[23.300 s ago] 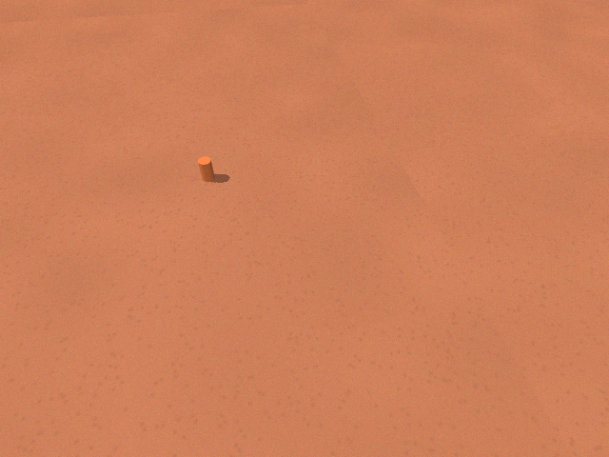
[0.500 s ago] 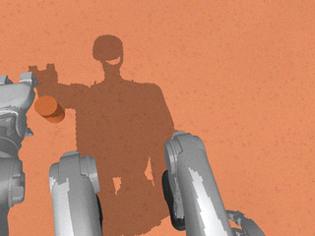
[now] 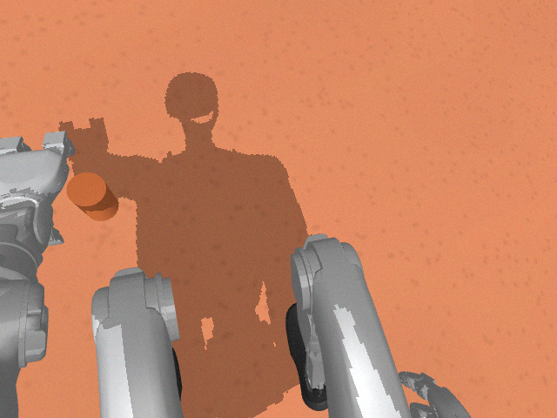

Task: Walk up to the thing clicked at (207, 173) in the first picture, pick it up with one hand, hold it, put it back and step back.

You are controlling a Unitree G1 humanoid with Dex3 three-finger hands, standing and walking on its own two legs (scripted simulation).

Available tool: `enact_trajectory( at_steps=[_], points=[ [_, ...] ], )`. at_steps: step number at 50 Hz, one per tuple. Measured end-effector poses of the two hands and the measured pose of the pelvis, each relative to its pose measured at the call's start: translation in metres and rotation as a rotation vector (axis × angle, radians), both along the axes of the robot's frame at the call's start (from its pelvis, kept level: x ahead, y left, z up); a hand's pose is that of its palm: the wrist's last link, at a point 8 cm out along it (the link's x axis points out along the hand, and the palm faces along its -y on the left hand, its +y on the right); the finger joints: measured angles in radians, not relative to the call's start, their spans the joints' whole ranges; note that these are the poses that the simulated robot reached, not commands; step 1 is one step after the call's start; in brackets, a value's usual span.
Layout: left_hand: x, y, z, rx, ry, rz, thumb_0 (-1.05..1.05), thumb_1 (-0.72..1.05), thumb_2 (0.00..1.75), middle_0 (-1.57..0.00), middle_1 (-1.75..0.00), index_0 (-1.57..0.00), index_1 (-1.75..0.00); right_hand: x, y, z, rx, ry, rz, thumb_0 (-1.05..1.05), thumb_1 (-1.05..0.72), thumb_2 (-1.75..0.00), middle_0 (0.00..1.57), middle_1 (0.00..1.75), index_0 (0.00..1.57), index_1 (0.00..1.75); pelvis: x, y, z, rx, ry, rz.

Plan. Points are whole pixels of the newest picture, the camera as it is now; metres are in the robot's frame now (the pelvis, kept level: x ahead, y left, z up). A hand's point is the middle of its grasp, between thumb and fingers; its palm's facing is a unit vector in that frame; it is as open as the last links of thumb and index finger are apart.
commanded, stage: rise first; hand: left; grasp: from above
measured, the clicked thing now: (94, 198) +0.48 +0.23 -0.28
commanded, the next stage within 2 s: approach in 0.10 s
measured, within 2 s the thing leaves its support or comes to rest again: neither
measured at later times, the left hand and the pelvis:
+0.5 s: hand (82, 185) +0.47 +0.22 -0.16, palm faces -0.42 -0.05 -0.90, open 13.4 cm; pelvis +0.00 +0.00 +0.00, yaw +0 degrees
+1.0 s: hand (91, 204) +0.45 +0.23 -0.22, palm faces -0.50 -0.08 -0.86, open 13.2 cm; pelvis +0.01 -0.01 -0.02, yaw -1 degrees
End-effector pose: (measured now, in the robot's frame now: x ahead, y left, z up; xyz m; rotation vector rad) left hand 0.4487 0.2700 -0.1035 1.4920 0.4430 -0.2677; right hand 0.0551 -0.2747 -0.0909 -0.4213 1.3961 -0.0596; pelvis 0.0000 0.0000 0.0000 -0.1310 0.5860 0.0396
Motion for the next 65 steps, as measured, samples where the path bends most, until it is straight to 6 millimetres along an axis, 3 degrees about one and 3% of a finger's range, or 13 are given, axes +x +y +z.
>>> enact_trajectory(
  at_steps=[17,29,33,39,46,57,65],
  points=[
    [0.0,-0.006,0.005,0.01,-0.001,-0.017,0.0,-0.52,1.0,-0.15,-0.98,-0.13,-1.0,-0.005,0.004,-0.001,0.011,0.0,-0.006,0.0,-0.91,-0.9,0.2,0.3,0.21,0.3,-0.001,0.0,0.001,0.003,-0.002,0.003],
    [0.032,-0.067,-0.001,-0.026,-0.029,-0.094,0.0,-0.4,0.96,-0.2,-1.01,-0.2,-1.0,-0.021,0.001,0.005,-0.005,0.016,-0.009,0.0,-0.91,-0.89,0.2,0.3,0.21,0.3,-0.001,-0.002,-0.002,0.004,0.009,-0.006],
    [0.039,-0.077,-0.01,-0.027,-0.037,-0.068,0.0,-0.37,0.96,-0.22,-1.01,-0.22,-1.0,-0.032,0.001,0.003,0.012,0.038,-0.017,0.0,-0.91,-0.89,0.2,0.3,0.2,0.3,0.0,-0.003,-0.006,0.003,0.011,-0.013],
    [0.03,-0.065,-0.026,0.004,-0.004,-0.015,0.01,-0.36,0.96,-0.23,-0.99,-0.23,-0.98,-0.043,0.005,-0.008,0.067,0.081,-0.035,0.0,-0.91,-0.89,0.2,0.3,0.2,0.3,0.003,-0.005,-0.011,0.011,0.01,-0.021],
    [0.016,-0.04,-0.049,-0.004,0.076,0.026,0.01,-0.41,0.95,-0.2,-0.96,-0.19,-0.96,-0.041,0.007,-0.019,0.094,0.107,0.004,0.0,-0.91,-0.89,0.2,0.3,0.2,0.3,0.004,-0.007,-0.019,0.013,-0.004,-0.019],
    [0.02,-0.052,-0.075,-0.061,0.002,-0.065,0.0,-0.37,1.0,-0.22,-1.0,-0.21,-1.0,-0.022,0.0,-0.017,0.056,0.098,0.08,0.0,-0.91,-0.9,0.2,0.3,0.2,0.3,0.01,-0.007,-0.03,-0.009,-0.023,-0.024],
    [0.027,-0.051,-0.085,-0.04,-0.01,-0.005,0.0,-0.36,1.0,-0.21,-1.0,-0.2,-1.0,-0.027,0.0,-0.015,0.067,0.11,0.088,0.0,-0.91,-0.9,0.2,0.3,0.2,0.3,0.01,-0.004,-0.034,-0.022,-0.026,-0.034]
  ],
)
